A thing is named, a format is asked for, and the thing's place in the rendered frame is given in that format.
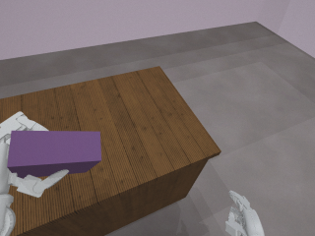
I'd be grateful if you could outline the robot left hand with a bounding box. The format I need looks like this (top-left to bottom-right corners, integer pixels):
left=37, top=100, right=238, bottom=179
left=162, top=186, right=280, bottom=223
left=0, top=111, right=69, bottom=198

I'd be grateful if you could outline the robot left forearm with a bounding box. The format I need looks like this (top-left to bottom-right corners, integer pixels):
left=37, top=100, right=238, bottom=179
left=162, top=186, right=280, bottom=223
left=0, top=194, right=16, bottom=236

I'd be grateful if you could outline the robot right hand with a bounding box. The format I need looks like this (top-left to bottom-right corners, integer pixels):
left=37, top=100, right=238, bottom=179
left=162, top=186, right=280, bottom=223
left=225, top=191, right=265, bottom=236

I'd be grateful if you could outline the table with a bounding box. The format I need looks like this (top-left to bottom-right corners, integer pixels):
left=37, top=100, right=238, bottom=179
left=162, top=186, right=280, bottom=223
left=0, top=66, right=221, bottom=236

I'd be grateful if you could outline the sponge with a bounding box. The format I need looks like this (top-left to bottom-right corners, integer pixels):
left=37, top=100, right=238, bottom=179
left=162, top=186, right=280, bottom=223
left=7, top=130, right=101, bottom=179

